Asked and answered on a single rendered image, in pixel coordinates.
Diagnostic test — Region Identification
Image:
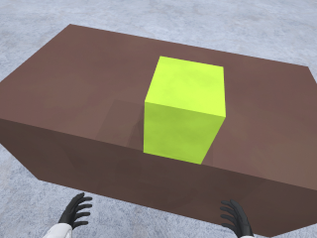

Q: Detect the robot left hand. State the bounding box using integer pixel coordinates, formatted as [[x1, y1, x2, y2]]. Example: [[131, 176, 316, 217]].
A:
[[57, 192, 93, 230]]

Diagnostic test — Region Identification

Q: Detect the carton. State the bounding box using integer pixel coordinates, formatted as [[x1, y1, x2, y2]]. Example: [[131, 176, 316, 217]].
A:
[[144, 56, 226, 165]]

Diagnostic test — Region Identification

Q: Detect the left robot forearm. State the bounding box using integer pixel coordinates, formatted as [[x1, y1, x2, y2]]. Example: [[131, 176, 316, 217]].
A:
[[43, 223, 72, 238]]

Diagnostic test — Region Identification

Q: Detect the robot right hand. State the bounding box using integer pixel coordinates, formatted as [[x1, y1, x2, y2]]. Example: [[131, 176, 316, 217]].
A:
[[220, 198, 255, 238]]

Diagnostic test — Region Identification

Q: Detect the pedestal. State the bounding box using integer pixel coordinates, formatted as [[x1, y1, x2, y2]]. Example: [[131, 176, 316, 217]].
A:
[[0, 24, 317, 238]]

